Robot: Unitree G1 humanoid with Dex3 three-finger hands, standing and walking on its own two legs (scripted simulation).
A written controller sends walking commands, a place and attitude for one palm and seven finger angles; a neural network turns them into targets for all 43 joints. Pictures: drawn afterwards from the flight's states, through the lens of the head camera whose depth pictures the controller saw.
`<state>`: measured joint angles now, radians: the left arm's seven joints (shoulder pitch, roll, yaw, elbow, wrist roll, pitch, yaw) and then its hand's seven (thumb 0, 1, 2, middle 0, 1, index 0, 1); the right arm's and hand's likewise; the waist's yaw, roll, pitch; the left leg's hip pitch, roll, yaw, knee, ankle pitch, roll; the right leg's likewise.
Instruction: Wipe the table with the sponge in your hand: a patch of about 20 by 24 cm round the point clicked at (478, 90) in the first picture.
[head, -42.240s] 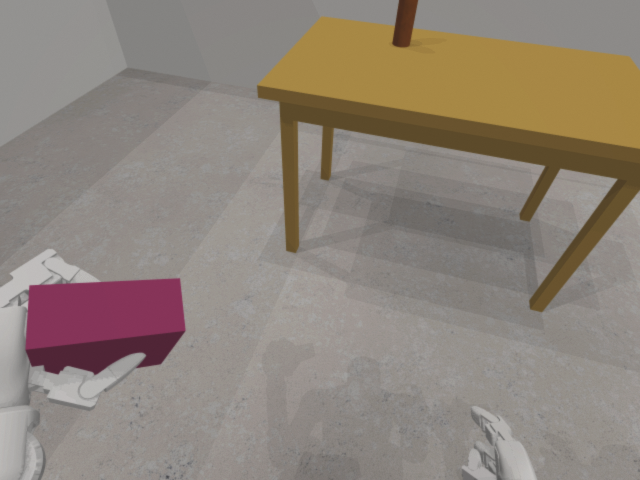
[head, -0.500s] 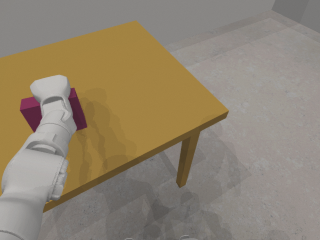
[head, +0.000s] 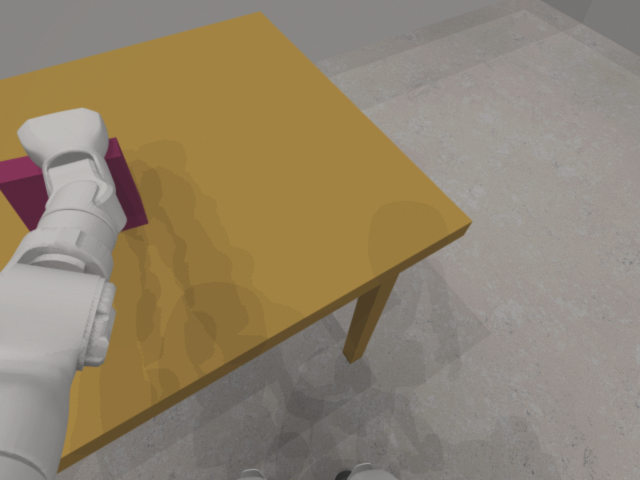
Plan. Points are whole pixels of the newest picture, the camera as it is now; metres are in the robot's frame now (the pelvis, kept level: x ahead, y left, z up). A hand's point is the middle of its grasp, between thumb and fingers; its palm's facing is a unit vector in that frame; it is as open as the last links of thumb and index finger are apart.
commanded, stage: wipe back along the third lane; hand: left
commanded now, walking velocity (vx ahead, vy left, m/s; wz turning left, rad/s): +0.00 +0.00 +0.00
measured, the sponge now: (86, 205) +0.47 +0.29 +0.04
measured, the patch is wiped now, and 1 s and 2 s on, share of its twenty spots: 0.95 0.95 0.95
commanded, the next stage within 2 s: none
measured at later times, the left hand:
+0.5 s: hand (84, 179) +0.49 +0.27 +0.08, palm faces -0.03 +0.03 -1.00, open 9.3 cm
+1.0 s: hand (90, 199) +0.45 +0.26 +0.08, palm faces +0.00 -0.01 -1.00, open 9.3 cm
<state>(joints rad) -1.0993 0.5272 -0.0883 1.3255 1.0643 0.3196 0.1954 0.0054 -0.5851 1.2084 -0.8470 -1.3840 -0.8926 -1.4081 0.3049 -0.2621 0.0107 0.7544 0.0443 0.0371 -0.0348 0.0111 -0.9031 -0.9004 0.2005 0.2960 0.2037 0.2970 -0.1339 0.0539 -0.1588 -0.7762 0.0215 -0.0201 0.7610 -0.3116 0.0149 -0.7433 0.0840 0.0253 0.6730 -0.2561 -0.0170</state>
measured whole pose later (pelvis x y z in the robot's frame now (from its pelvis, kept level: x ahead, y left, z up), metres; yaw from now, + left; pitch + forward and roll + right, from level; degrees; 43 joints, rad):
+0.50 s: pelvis +0.02 +0.03 +0.01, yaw +0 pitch +16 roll -2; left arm -0.96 0.36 -0.19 1.18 0.99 0.41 0.32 0.00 -0.50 1.16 -0.76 -1.46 -0.80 -1.50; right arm 0.25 -0.23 0.00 0.76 0.05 0.10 0.01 0.01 -0.90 -0.90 0.20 0.30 0.20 0.30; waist -0.06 0.04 -0.17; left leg -0.64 -0.02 0.00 0.69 -0.32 0.05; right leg -0.61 0.04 0.04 0.60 -0.27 0.01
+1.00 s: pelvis +0.07 +0.02 +0.02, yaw +2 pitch +10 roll -2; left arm -0.61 0.25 -0.32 0.71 0.97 0.57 0.23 0.00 -0.41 1.10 -0.70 -1.50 -0.75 -1.53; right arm 0.09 -0.24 0.01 0.70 0.07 0.21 0.01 0.01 -0.90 -0.90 0.20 0.30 0.20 0.30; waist 0.04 0.05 -0.18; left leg -0.40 -0.03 -0.02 0.57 -0.34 0.05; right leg -0.36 0.03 0.03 0.50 -0.30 0.00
